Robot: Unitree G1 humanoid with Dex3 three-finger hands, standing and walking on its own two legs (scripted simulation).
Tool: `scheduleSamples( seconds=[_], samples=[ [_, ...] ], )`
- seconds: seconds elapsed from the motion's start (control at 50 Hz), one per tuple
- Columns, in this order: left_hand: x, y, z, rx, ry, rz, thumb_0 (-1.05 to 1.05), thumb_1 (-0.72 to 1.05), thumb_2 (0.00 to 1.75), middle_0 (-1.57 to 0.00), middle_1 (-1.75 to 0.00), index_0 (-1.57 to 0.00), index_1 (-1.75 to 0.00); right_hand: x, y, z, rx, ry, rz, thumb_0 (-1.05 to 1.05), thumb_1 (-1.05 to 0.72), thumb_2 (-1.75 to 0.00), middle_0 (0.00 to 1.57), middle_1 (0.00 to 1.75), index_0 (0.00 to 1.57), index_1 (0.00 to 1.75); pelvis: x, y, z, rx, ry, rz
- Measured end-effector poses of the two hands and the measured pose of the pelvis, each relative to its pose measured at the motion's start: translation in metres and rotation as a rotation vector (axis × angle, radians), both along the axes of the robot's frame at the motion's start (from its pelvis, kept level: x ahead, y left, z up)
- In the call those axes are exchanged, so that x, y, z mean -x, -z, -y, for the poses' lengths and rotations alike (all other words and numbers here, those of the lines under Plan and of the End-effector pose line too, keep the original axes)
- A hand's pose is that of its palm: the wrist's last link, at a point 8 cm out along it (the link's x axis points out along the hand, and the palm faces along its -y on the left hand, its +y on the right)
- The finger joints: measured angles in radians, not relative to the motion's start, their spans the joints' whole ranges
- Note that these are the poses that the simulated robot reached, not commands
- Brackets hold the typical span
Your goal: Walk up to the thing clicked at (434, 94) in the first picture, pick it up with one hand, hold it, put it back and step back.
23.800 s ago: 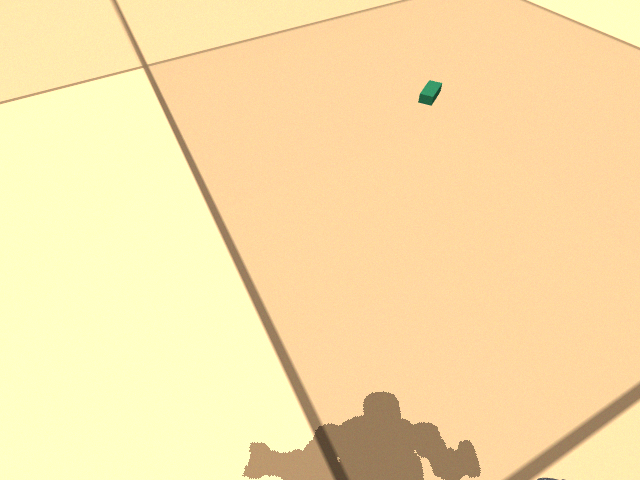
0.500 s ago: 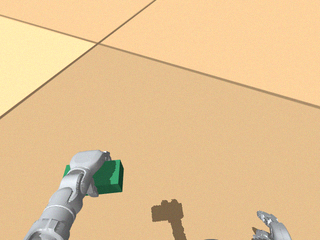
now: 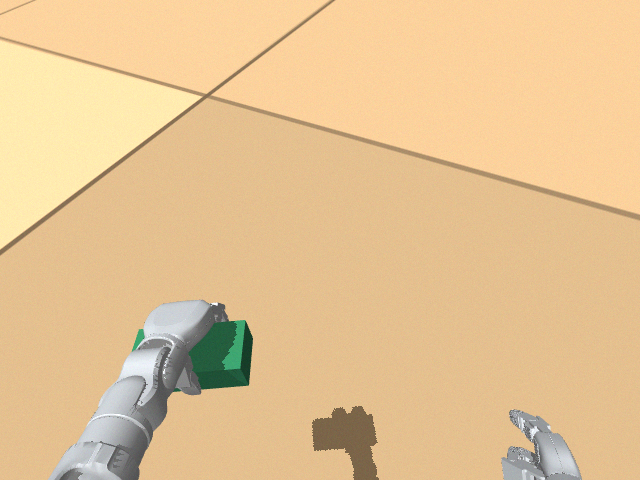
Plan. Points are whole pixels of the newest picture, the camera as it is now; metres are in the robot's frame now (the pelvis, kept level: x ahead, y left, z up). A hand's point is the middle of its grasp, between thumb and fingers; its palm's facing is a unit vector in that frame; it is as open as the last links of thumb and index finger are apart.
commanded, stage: hold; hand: left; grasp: from above
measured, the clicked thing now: (192, 356) +0.29 +0.23 -0.08
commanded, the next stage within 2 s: crouch in 0.74 s
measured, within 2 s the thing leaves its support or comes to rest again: neither
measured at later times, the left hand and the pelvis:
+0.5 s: hand (187, 354) +0.28 +0.22 -0.04, palm faces -0.47 -0.04 -0.88, open 10.5 cm; pelvis +0.00 +0.00 +0.00, yaw +0 degrees
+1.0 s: hand (191, 350) +0.29 +0.22 -0.04, palm faces -0.47 -0.05 -0.88, open 10.6 cm; pelvis +0.00 +0.00 +0.00, yaw +0 degrees
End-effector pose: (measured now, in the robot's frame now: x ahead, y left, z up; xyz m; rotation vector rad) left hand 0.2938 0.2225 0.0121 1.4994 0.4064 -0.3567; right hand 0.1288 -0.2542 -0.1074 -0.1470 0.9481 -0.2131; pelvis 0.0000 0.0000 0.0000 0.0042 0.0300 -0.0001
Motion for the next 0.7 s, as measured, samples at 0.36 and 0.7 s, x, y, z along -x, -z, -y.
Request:
scheduleSamples(
  seconds=[0.36,0.7],
  samples=[
    [0.0038,-0.0094,-0.0005,0.005,0.008,-0.009,-0.01,-0.05,0.48,-0.67,-0.55,-0.68,-0.53,-0.0068,-0.0062,-0.0048,-0.004,-0.013,0.034,0.01,-0.9,-0.9,0.2,0.3,0.2,0.3,0.0037,-0.0028,0.0001,-0.001,0.002,0.02],
    [0.002,-0.009,-0.0011,0.004,0.006,-0.002,-0.01,-0.06,0.48,-0.68,-0.55,-0.68,-0.53,-0.0083,-0.0049,-0.0058,-0.005,-0.014,0.014,0.01,-0.9,-0.9,0.2,0.3,0.2,0.3,0.0009,-0.0041,0.0,-0.001,-0.001,0.018]
  ],
)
